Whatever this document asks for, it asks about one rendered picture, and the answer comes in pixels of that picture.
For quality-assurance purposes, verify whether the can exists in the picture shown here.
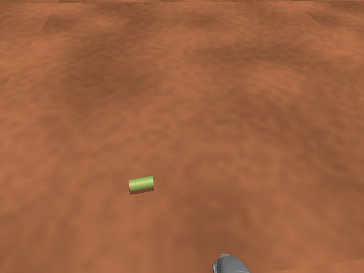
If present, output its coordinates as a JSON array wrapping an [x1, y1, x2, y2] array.
[[129, 176, 154, 192]]

